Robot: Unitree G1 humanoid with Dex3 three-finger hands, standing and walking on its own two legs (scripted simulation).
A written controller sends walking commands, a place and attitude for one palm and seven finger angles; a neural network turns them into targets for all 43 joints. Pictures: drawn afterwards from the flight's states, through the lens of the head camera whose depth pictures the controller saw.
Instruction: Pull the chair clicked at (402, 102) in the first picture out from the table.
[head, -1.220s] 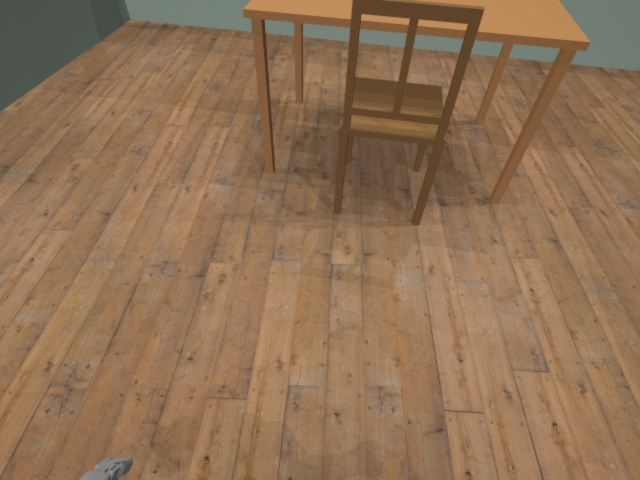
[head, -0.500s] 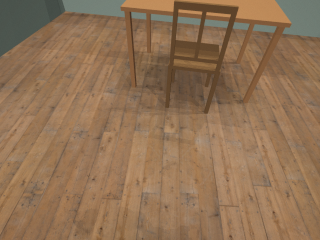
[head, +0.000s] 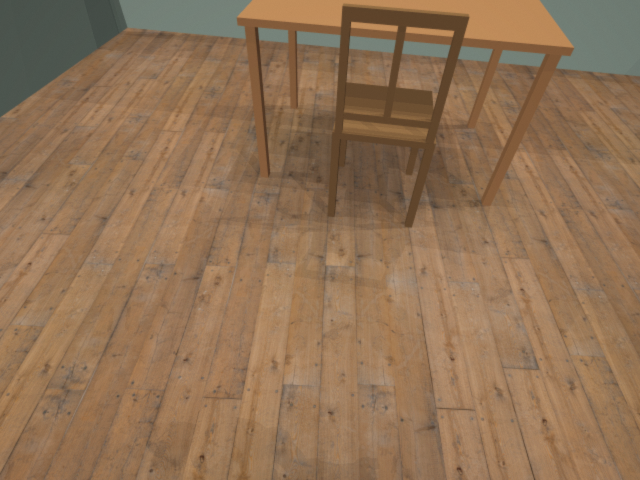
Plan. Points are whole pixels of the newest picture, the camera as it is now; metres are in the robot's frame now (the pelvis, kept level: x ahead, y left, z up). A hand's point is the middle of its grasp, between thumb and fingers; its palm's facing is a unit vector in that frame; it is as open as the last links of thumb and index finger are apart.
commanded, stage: look at it before walking up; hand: left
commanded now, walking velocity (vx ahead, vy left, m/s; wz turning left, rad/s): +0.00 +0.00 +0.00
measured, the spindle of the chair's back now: (394, 74) +1.34 -0.17 -0.09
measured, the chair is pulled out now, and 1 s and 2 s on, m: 0.00 0.00 0.00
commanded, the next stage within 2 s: walk to a spot facing it in 0.22 s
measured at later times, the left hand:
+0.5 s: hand out of the picture +0.06 +0.23 -0.17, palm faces -0.05 -0.95 -0.31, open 7.4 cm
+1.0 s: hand out of the picture +0.05 +0.13 -0.16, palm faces -0.23 -0.95 -0.22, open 7.4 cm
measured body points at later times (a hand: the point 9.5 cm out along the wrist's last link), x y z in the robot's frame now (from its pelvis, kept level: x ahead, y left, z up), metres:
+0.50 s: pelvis +0.00 +0.00 +0.00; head +0.01 +0.00 +0.45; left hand +0.06 +0.28 -0.14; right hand +0.07 -0.29 -0.14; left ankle -0.01 +0.12 -0.75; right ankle +0.00 -0.12 -0.75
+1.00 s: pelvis +0.02 -0.05 +0.00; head +0.04 -0.08 +0.45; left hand +0.06 +0.18 -0.14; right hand +0.03 -0.33 -0.15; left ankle +0.08 +0.11 -0.65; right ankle -0.02 -0.11 -0.75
